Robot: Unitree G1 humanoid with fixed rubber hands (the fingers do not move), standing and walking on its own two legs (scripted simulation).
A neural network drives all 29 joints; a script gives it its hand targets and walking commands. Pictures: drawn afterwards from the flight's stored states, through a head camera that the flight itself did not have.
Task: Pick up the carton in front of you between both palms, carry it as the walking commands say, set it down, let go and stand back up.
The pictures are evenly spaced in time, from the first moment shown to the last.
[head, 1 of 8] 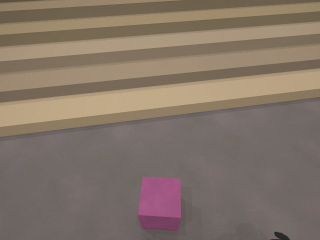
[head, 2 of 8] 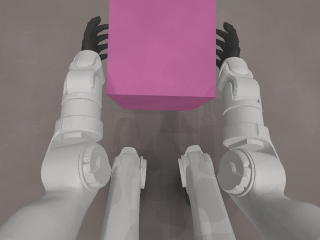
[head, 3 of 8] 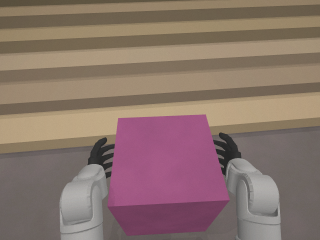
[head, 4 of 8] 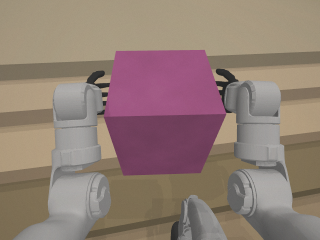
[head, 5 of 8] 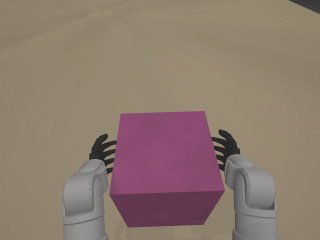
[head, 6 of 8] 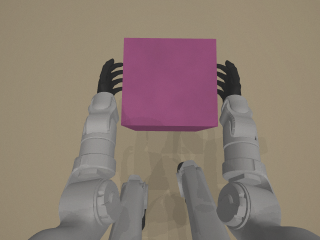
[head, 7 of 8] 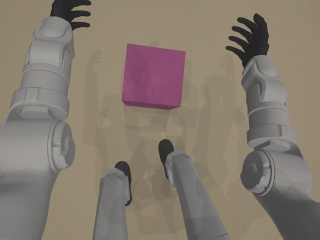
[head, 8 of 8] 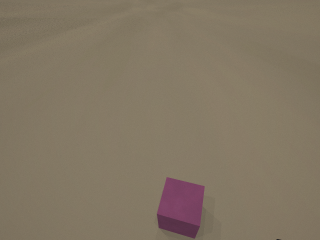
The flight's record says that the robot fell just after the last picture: no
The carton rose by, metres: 1.78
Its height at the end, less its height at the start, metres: +1.03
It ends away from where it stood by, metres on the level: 4.84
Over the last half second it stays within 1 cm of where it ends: yes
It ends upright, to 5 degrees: yes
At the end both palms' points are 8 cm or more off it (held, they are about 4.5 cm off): yes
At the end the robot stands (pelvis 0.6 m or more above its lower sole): yes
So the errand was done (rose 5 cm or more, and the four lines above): yes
